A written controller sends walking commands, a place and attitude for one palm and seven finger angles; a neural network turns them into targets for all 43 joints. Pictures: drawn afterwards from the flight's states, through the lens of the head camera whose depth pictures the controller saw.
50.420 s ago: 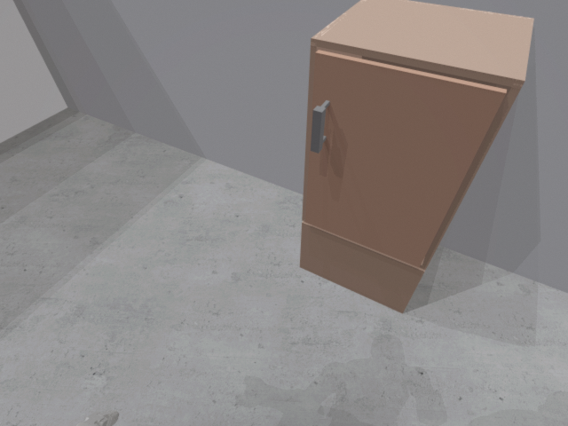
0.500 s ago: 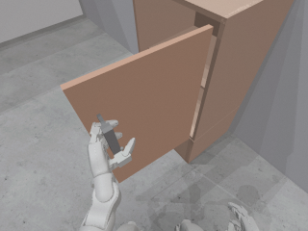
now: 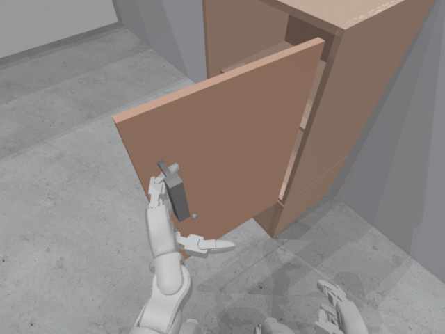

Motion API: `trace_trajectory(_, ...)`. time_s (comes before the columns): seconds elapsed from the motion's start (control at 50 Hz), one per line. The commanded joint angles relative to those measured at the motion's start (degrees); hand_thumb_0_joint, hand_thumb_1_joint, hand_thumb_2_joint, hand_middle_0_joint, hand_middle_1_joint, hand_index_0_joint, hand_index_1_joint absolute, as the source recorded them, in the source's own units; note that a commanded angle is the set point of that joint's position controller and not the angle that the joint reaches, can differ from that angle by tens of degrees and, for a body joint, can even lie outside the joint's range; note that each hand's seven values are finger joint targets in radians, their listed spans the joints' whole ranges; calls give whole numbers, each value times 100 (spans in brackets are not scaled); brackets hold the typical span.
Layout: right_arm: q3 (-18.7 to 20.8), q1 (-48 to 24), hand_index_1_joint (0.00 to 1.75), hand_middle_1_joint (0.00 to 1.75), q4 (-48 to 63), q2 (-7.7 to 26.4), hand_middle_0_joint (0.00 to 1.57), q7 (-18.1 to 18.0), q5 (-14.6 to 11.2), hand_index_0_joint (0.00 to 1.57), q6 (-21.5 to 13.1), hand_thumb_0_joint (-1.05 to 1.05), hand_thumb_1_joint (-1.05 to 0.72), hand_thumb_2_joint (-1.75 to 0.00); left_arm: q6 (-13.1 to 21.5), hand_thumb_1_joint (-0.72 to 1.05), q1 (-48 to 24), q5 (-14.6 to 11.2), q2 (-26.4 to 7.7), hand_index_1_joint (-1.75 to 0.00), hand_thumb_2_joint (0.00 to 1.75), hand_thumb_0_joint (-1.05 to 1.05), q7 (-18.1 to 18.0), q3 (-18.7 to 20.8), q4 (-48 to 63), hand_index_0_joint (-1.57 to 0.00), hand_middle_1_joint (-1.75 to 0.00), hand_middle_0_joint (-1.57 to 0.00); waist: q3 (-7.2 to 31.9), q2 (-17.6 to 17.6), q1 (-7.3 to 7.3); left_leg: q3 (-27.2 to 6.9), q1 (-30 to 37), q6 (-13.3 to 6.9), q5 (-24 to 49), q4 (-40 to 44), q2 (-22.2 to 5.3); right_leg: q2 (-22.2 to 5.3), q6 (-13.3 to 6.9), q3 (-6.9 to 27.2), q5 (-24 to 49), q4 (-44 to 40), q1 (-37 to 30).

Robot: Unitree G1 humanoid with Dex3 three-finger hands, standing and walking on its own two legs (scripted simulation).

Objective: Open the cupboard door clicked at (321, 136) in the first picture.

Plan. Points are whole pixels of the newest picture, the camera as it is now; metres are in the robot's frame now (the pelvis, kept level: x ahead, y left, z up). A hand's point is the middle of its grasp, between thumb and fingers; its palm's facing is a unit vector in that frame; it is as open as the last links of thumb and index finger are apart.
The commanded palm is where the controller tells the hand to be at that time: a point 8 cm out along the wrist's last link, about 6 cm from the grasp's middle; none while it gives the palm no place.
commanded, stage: slide the hand sideways off the handle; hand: left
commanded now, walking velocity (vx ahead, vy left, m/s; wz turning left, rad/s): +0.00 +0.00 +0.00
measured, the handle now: (172, 190) +0.36 +0.12 +0.05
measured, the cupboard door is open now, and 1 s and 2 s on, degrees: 85 88 88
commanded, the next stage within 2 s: draw the hand back to the body in 1.30 s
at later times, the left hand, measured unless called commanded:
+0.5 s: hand (188, 237) +0.27 +0.08 +0.05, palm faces -0.12 -0.99 +0.04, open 16.3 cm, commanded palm +0.25 +0.13 +0.05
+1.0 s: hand (157, 262) +0.23 +0.12 +0.04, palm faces -0.08 -1.00 -0.03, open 16.3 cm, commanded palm +0.21 +0.18 +0.05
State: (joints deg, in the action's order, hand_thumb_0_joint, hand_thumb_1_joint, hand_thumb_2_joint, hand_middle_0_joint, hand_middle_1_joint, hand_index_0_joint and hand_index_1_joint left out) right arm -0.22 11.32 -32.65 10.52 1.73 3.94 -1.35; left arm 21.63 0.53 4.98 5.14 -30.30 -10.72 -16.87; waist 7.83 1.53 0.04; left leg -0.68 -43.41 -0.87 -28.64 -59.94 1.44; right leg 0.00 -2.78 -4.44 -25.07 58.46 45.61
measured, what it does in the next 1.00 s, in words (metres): stands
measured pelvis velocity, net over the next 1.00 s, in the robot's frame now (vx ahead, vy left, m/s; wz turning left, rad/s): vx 0.01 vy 0.01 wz -0.01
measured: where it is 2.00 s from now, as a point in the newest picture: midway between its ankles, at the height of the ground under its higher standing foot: outside the picture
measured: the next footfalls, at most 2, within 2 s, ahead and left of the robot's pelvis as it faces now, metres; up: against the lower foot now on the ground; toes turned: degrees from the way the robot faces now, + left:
none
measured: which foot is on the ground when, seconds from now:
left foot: down 0.00-1.00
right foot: down 0.00-1.00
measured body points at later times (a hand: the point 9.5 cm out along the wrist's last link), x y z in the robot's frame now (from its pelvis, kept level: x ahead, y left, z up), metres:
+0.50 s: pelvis +0.00 +0.02 +0.00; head +0.04 +0.02 +0.44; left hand +0.27 +0.13 +0.05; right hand +0.16 -0.20 -0.09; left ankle +0.01 +0.11 -0.67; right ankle +0.04 -0.09 -0.67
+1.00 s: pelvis +0.01 +0.01 -0.01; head +0.07 +0.00 +0.43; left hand +0.23 +0.18 +0.05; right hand +0.20 -0.21 -0.09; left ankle +0.01 +0.11 -0.67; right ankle +0.04 -0.09 -0.67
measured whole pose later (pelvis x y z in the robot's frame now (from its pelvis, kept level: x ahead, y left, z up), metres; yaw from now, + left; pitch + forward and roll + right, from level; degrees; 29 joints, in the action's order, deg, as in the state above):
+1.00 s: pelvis +0.01 +0.01 -0.01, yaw +0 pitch +13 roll -1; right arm -1.4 14.5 -23.6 12.8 -0.4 -0.2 -3.2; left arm 18.9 24.7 -6.3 -8.6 4.5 -4.9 8.6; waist 7.8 1.9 -0.4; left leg -0.5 -46.2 -1.6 -32.3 -65.0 1.3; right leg 0.1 -2.1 -4.3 -28.2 62.9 48.2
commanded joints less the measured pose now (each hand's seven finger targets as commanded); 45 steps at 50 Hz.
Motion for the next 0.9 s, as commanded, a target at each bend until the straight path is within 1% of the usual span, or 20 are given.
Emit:
trace_trajectory(0.0, 191, -318, 30, 30, 843, 568, 20, -73, -9, 20, -233, 0, -90, -90, 252, -50, -1324, 154, 328, -30, 30, 0, -176, -122, 1331, -15, -30, -15, 1435, -451, 93, -115, 499, 52, 1150, 921, -67, -33, 35, 180, 931, -879, -1084)
trace_trajectory(0.04, 178, -335, 30, 30, 845, 557, 20, -74, -11, 20, -235, 0, -90, -90, 207, -50, -1332, 132, 459, -30, 30, 0, -204, -205, 1348, -15, -30, -15, 1395, -458, 110, -128, 494, 62, 1158, 925, -75, -25, 34, 156, 904, -873, -1044)
trace_trajectory(0.08, 170, -370, 30, 30, 817, 564, 20, -88, -17, 20, -222, 0, -90, -90, 165, -50, -1339, 138, 373, -30, 30, 0, -230, -135, 1291, -15, -30, -15, 1352, -500, 98, -144, 464, 67, 1099, 930, -81, -22, 27, 171, 814, -888, -1018)
trace_trajectory(0.1, 177, -26, 30, 30, 688, 793, 20, -83, -47, 20, -223, 0, -90, -90, 337, -50, -1275, 800, -190, -30, 30, 0, 923, -1215, 1411, -15, -30, -15, 1181, -523, 588, -140, 633, -25, 1102, 765, -116, -70, 35, 343, 1147, -819, -748)
trace_trajectory(0.12, 207, 19, 30, 30, 824, 747, 20, -111, -106, 20, -235, 0, -90, -90, 520, -50, -1476, 595, -471, -30, 30, 0, 1535, -870, 1665, -15, -30, -15, 1397, -434, 438, -165, 555, -49, 1178, 743, -86, -109, 1, 319, 1282, -749, -898)
trace_trajectory(0.16, 197, -6, 30, 30, 935, 778, 20, -182, -162, 20, -233, 0, -90, -90, 640, -50, -1414, 390, -839, -30, 30, 0, 2237, -694, 1914, -15, -30, -15, 1641, -90, 296, -187, 662, -35, 1296, 767, -64, -100, -50, 370, 1407, -655, -1080)
trace_trajectory(0.2, 153, -40, 30, 30, 1037, 777, 20, -214, -281, 20, -328, 0, -90, -90, 591, -50, -1506, 10, -577, -30, 30, 0, 2973, -1048, 1925, -15, -30, -15, 1411, -103, 448, -235, 729, -53, 1050, 807, -66, -87, -8, 341, 1114, -746, -893)
trace_trajectory(0.24, 93, -143, 30, 30, 1176, 786, 20, -284, -439, 20, -408, 0, -90, -90, 362, -50, -1444, -706, -422, -30, 30, 0, 3432, -898, 1914, -15, -30, -15, 1117, -139, 412, -309, 707, -47, 581, 985, -61, -21, 8, 258, 540, -925, -822)
trace_trajectory(0.28, 63, -229, 30, 30, 1264, 808, 20, -330, -518, 20, -491, 0, -90, -90, 146, -50, -1283, -1179, -298, -30, 30, 0, 3466, -654, 1946, -15, -30, -15, 1007, -219, 323, -358, 712, -24, 364, 1128, -57, 4, 26, 165, 280, -981, -801)
trace_trajectory(0.32, 67, -227, 30, 30, 1327, 848, 20, -325, -522, 20, -519, 0, -90, -90, 7, -50, -953, -1290, -346, -30, 30, 0, 3257, -390, 2009, -15, -30, -15, 1020, -374, 187, -413, 659, 18, 296, 1219, -66, 3, 38, 74, 200, -892, -786)
trace_trajectory(0.34, 74, -186, 30, 30, 1339, 850, 20, -306, -503, 20, -529, 0, -90, -90, -27, -50, -893, -1224, -371, -30, 30, 0, 3116, -340, 2014, -15, -30, -15, 1019, -483, 190, -430, 633, 25, 339, 1208, -67, 0, 46, 45, 232, -832, -756)
trace_trajectory(0.36, 83, -185, 30, 30, 1380, 860, 20, -276, -480, 20, -538, 0, -90, -90, -19, -50, -642, -1140, -519, -30, 30, 0, 2974, -196, 2033, -15, -30, -15, 1040, -439, 72, -420, 572, 40, 451, 1203, -51, -3, 23, 52, 277, -763, -807)
trace_trajectory(0.44, 116, -81, 30, 30, 1495, 829, 20, -133, -389, 20, -506, 0, -90, -90, 108, -50, -199, -695, -602, -30, 30, 0, 2662, -270, 2376, -15, -30, -15, 1096, -413, 77, -327, 521, 52, 789, 999, -87, -32, 19, 87, 485, -596, -667)
trace_trajectory(0.46, 127, -44, 30, 30, 1518, 861, 20, -124, -370, 20, -470, 0, -90, -90, 118, -50, 28, -616, -848, -30, 30, 0, 2633, -85, 2376, -15, -30, -15, 1091, -483, 7, -321, 421, 54, 847, 988, -88, -21, -4, 109, 506, -580, -746)
trace_trajectory(0.52, 132, -51, 30, 30, 1620, 836, 20, -94, -377, 20, -398, 0, -90, -90, 145, -50, 240, -506, -939, -30, 30, 0, 2673, -48, 2620, -15, -30, -15, 1081, -252, -13, -282, 417, 75, 816, 940, -95, -17, -20, 147, 480, -521, -699)
trace_trajectory(0.56, 120, -33, 30, 30, 1678, 844, 20, -113, -375, 20, -350, 0, -90, -90, 73, -50, 376, -560, -1116, -30, 30, 0, 2716, 136, 2741, -15, -30, -15, 1099, -245, -44, -243, 337, 52, 855, 911, -74, 3, -28, 173, 549, -551, -825)
trace_trajectory(0.66, 101, -7, 30, 30, 1794, 809, 20, -176, -414, 20, -331, 0, -90, -90, -16, -50, 1004, -828, -1127, -30, 30, 0, 2858, 267, 3254, -15, -30, -15, 1272, -234, -40, -206, 439, 48, 1224, 839, -76, 47, -5, 164, 982, -539, -1041)
trace_trajectory(0.72, 98, 30, 30, 30, 1796, 796, 20, -210, -419, 20, -381, 0, -90, -90, 37, -50, 1280, -957, -1107, -30, 30, 0, 2987, 260, 3505, -15, -30, -15, 1156, -268, 44, -194, 396, 43, 1328, 745, -73, 51, 37, 156, 1185, -516, -998)
trace_trajectory(0.8, 106, 74, 30, 30, 1757, 825, 20, -247, -410, 20, -422, 0, -90, -90, 91, -50, 1552, -972, -1346, -30, 30, 0, 3150, 473, 3470, -15, -30, -15, 1022, -346, 84, -203, 177, 33, 1215, 624, -52, 48, 45, 190, 1133, -459, -893)
trace_trajectory(0.88, 129, 86, 30, 30, 1794, 830, 20, -274, -416, 20, -471, 0, -90, -90, 148, -50, 2004, -1105, -1566, -30, 30, 0, 3385, 717, 3718, -15, -30, -15, 1224, -206, 26, -142, 122, 25, 1321, 498, -16, 32, 50, 256, 1316, -411, -996)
